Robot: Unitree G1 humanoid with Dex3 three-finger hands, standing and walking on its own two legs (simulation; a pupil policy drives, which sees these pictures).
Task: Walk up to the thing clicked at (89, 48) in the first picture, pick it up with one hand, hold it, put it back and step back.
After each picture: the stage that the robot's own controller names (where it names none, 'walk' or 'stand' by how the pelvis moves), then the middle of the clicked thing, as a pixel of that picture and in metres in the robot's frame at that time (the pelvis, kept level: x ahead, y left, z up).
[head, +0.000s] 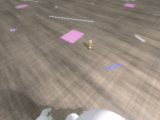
stand; (90, 45) +1.50 -0.01 -0.66
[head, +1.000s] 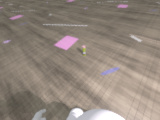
walk; (84, 50) +1.36 +0.19 -0.63
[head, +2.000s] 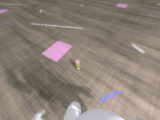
walk; (77, 66) +0.86 +0.23 -0.64
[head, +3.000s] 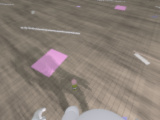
walk; (74, 85) +0.50 +0.19 -0.63
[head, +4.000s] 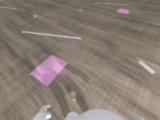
stand; (73, 97) +0.36 +0.18 -0.65
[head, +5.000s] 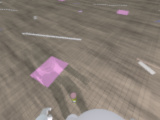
stand; (74, 98) +0.36 +0.18 -0.66
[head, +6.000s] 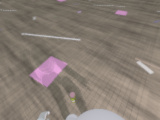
stand; (73, 97) +0.37 +0.19 -0.66
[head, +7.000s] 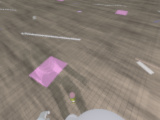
stand; (72, 98) +0.36 +0.19 -0.66
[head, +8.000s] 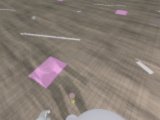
stand; (72, 98) +0.35 +0.19 -0.66
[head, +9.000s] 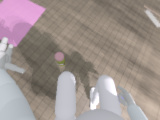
go down; (60, 60) +0.43 +0.23 -0.30
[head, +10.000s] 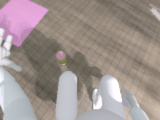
approach; (62, 59) +0.43 +0.24 -0.27
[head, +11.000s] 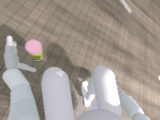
close in; (36, 53) +0.41 +0.28 -0.16
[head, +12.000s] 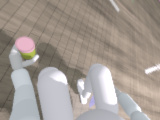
close; (28, 53) +0.42 +0.29 -0.15
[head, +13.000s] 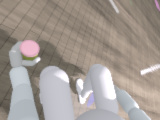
lift; (29, 54) +0.39 +0.29 -0.16
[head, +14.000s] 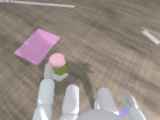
lift; (60, 69) +0.33 +0.19 +0.02
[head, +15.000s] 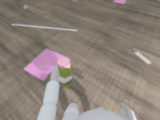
hold; (65, 73) +0.32 +0.17 +0.03
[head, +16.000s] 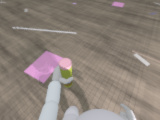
hold; (66, 74) +0.32 +0.16 +0.02
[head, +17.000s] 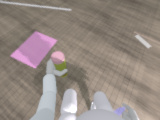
crouch; (60, 66) +0.37 +0.19 -0.03
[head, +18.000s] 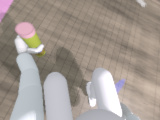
lower; (34, 43) +0.49 +0.28 -0.07
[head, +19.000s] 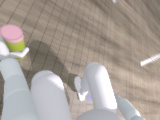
lower; (16, 46) +0.45 +0.31 -0.16
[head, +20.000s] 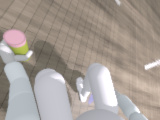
lower; (20, 49) +0.43 +0.31 -0.16
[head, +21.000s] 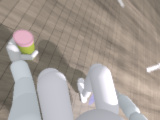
lower; (27, 48) +0.43 +0.29 -0.16
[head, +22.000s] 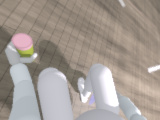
lower; (26, 51) +0.41 +0.30 -0.16
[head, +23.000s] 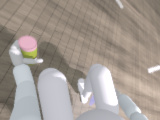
open; (29, 53) +0.41 +0.29 -0.16
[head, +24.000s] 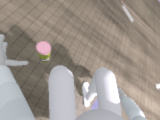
stand; (44, 54) +0.40 +0.27 -0.18
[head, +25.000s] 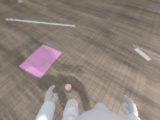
stand; (68, 89) +0.36 +0.20 -0.55
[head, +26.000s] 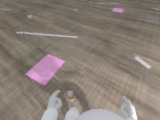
stand; (71, 96) +0.37 +0.20 -0.60
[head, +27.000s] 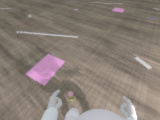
stand; (71, 97) +0.36 +0.20 -0.60
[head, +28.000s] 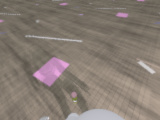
stand; (74, 97) +0.39 +0.19 -0.65
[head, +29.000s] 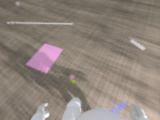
walk; (72, 80) +0.48 +0.22 -0.62
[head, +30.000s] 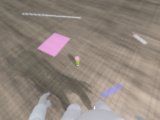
walk; (77, 62) +0.78 +0.19 -0.62
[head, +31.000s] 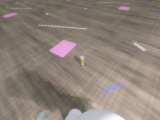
stand; (82, 61) +1.02 +0.18 -0.64
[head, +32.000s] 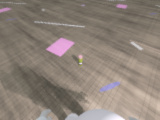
stand; (80, 61) +1.00 +0.17 -0.66
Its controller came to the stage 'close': yes
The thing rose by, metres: 0.67
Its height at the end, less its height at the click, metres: +0.00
